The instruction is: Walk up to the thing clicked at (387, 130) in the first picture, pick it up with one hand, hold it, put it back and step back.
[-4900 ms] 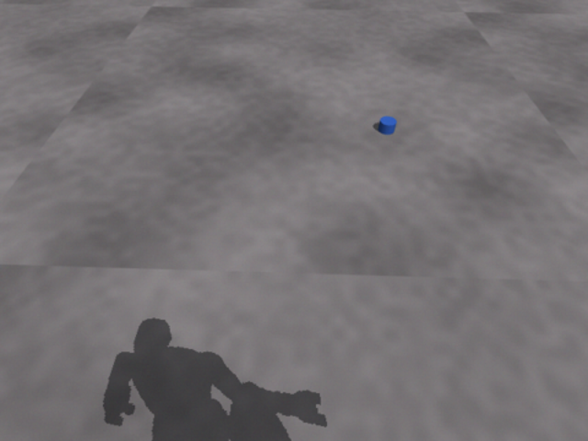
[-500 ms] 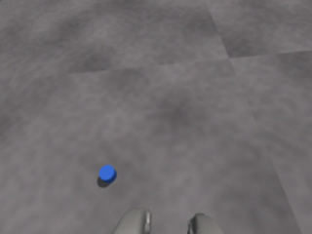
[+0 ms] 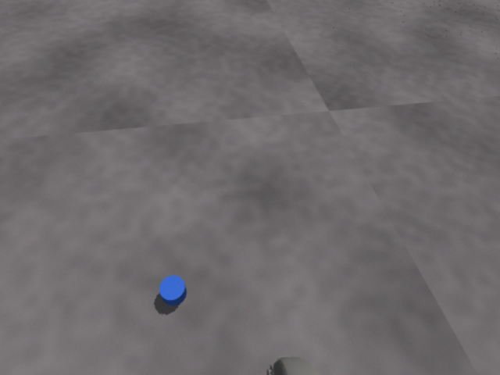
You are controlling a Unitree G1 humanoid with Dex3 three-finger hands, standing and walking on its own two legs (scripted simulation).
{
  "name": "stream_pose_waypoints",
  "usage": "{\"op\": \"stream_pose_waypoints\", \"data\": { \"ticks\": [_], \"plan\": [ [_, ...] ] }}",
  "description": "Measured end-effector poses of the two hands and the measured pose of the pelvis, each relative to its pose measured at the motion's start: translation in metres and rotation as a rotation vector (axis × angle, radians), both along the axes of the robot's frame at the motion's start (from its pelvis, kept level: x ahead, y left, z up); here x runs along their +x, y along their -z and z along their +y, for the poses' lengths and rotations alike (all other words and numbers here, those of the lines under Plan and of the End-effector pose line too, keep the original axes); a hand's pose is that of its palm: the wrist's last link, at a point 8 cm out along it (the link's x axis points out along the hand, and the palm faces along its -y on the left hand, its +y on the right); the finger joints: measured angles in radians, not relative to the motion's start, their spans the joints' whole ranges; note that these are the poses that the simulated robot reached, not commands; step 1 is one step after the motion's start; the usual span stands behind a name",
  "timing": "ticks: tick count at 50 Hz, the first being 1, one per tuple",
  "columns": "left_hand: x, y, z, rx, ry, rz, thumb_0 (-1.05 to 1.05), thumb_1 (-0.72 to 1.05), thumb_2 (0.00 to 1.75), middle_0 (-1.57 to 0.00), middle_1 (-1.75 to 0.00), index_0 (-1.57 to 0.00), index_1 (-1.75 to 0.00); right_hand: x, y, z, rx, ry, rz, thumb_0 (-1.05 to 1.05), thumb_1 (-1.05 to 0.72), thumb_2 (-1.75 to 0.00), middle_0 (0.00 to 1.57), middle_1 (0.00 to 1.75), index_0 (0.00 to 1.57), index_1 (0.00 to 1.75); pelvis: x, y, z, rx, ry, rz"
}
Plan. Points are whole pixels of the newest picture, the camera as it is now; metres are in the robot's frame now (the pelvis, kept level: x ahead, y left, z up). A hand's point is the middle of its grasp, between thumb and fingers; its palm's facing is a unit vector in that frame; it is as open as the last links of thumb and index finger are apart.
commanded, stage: walk up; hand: left
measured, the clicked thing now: (173, 290) +0.52 +0.24 -0.71
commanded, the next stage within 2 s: stand in 1.68 s
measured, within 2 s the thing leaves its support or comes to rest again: neither
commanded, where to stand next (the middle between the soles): +0.09 -0.06 m, yaw +0 degrees
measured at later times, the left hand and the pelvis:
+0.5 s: hand (119, 366) +0.18 +0.21 -0.13, palm faces -0.09 -0.92 -0.38, open 7.3 cm; pelvis +0.02 -0.04 +0.00, yaw -4 degrees
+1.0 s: hand out of the picture +0.14 +0.20 -0.12, palm faces -0.04 -0.94 -0.34, open 7.4 cm; pelvis +0.04 -0.04 +0.03, yaw -2 degrees
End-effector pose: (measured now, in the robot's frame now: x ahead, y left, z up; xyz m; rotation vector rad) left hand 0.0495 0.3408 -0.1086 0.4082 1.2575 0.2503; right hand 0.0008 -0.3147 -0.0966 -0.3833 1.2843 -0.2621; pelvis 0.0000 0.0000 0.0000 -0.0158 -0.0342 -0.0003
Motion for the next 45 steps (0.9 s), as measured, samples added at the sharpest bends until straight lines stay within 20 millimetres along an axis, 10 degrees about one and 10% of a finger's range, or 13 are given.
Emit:
{"op": "stream_pose_waypoints", "data": {
  "ticks": [8, 15, 28, 45],
  "plan": [
    [0.066, 0.003, -0.042, -0.09, 0.107, -0.054, 0.01, 0.91, 0.9, -0.2, -0.3, -0.21, -0.3, -0.032, -0.029, -0.034, -0.097, 0.073, 0.044, 0.0, -0.9, -0.89, 0.21, 0.3, 0.21, 0.3, 0.008, -0.009, -0.011, -0.002, 0.047, -0.005],
    [0.123, -0.004, -0.087, -0.092, 0.182, -0.207, 0.01, 0.91, 0.9, -0.2, -0.3, -0.21, -0.3, -0.019, -0.01, -0.067, -0.079, 0.103, 0.025, 0.01, -0.9, -0.9, 0.21, 0.3, 0.2, 0.3, 0.013, 0.001, -0.04, -0.001, 0.065, -0.021],
    [0.115, -0.011, -0.078, -0.06, 0.109, -0.172, 0.01, 0.91, 0.9, -0.2, -0.3, -0.21, -0.3, 0.045, 0.015, -0.038, 0.038, 0.038, -0.079, 0.0, -0.91, -0.89, 0.2, 0.3, 0.2, 0.3, 0.025, 0.0, -0.036, 0.027, 0.065, -0.015],
    [0.077, -0.021, -0.087, -0.075, 0.019, -0.024, 0.01, 0.91, 0.9, -0.2, -0.3, -0.21, -0.3, 0.124, -0.002, -0.036, 0.086, -0.014, -0.107, 0.0, -0.91, -0.89, 0.21, 0.3, 0.2, 0.3, 0.037, -0.026, -0.044, 0.027, 0.041, 0.0]
  ]
}}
